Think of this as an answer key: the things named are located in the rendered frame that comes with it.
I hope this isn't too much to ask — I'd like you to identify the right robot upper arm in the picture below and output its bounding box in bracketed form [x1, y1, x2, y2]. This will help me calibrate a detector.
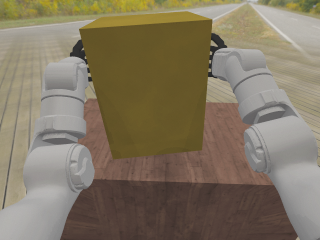
[244, 115, 320, 240]

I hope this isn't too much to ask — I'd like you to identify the robot left hand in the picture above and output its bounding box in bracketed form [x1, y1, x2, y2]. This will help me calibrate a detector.
[70, 40, 92, 82]

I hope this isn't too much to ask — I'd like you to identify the pedestal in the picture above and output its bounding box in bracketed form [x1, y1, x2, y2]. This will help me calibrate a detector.
[60, 98, 298, 240]

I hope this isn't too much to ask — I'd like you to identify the carton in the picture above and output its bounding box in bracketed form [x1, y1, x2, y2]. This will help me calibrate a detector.
[79, 11, 213, 160]

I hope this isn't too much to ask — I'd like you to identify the left robot upper arm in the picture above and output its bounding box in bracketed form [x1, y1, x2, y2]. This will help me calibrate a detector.
[0, 143, 95, 240]

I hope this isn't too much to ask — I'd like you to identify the left robot forearm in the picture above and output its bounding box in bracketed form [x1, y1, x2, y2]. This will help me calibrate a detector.
[23, 56, 89, 186]

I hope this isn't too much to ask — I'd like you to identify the right robot forearm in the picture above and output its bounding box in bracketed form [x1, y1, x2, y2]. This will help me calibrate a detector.
[211, 48, 318, 160]

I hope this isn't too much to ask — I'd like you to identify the robot right hand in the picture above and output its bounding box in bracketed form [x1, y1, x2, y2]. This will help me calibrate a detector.
[208, 33, 228, 79]

